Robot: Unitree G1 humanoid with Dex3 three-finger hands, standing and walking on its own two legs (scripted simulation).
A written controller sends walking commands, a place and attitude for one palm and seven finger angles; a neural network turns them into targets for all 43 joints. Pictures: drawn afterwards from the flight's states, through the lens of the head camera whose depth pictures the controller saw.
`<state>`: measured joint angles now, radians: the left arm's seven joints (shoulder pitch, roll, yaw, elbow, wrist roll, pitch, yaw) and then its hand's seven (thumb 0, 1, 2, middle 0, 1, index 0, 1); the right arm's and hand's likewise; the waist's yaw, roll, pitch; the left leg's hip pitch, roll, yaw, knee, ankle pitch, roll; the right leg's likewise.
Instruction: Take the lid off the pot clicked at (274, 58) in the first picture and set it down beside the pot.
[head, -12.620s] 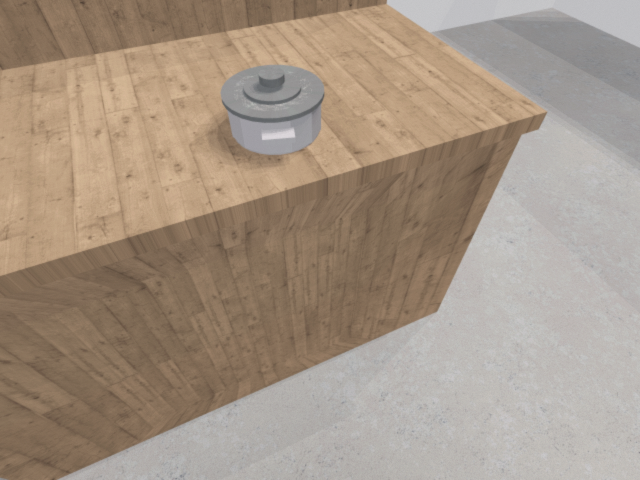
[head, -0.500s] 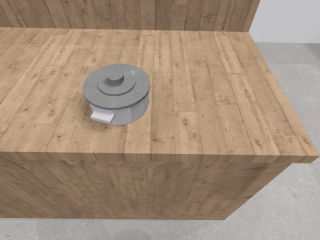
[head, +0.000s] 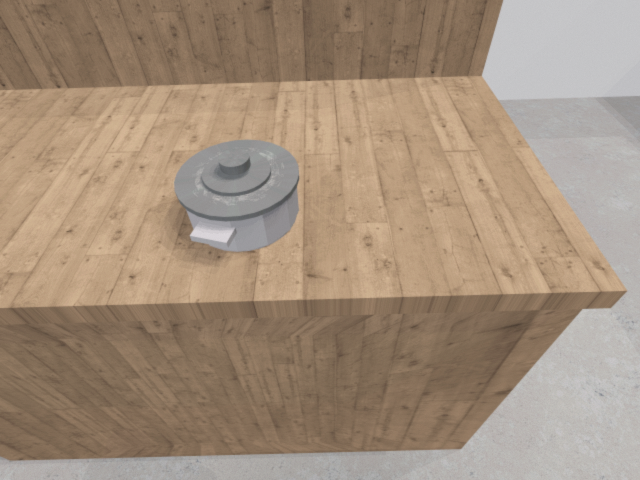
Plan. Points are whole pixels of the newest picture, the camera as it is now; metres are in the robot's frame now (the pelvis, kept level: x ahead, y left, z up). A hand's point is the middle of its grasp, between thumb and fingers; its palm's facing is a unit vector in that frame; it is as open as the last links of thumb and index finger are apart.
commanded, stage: come to a stop and stand still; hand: left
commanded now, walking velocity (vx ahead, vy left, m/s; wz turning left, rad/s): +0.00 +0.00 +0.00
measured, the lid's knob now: (234, 161) +0.48 +0.14 +0.16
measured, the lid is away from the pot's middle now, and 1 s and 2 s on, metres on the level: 0.00 0.00 0.00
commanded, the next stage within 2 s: look again from close up in 0.10 s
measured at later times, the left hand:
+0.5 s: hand out of the picture +0.03 +0.18 -0.17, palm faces -0.01 -0.98 -0.20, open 7.4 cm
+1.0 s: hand out of the picture +0.05 +0.18 -0.17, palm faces +0.00 -0.98 -0.20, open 7.4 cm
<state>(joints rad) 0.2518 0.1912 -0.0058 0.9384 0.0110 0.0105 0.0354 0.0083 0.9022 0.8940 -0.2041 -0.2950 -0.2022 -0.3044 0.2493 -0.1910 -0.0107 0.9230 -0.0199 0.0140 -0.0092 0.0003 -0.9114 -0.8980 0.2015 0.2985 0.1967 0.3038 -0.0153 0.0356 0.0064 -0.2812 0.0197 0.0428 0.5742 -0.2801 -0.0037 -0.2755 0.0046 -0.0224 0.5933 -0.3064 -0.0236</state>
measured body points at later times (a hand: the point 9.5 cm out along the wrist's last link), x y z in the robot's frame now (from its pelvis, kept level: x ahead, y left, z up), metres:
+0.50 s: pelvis +0.02 +0.00 +0.01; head +0.05 +0.00 +0.46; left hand +0.04 +0.23 -0.15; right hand +0.03 -0.22 -0.15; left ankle +0.02 +0.12 -0.73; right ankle +0.01 -0.10 -0.73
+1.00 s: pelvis +0.03 +0.01 +0.01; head +0.06 +0.01 +0.46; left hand +0.05 +0.23 -0.15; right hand +0.05 -0.22 -0.15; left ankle +0.02 +0.12 -0.73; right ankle +0.01 -0.10 -0.73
